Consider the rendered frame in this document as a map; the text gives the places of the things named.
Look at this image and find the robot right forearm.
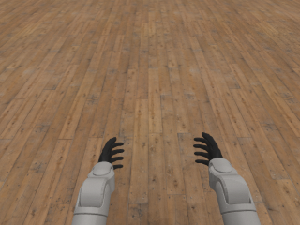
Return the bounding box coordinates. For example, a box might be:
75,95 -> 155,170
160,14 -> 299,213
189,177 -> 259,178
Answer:
208,157 -> 261,225

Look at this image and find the robot right hand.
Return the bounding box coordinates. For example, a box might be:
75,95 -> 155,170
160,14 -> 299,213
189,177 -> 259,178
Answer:
193,132 -> 223,167

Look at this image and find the robot left hand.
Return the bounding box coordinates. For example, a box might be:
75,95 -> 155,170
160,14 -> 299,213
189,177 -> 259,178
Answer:
98,137 -> 125,170

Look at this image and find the robot left forearm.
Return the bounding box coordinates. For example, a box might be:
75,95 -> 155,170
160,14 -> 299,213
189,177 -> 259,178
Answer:
71,161 -> 115,225

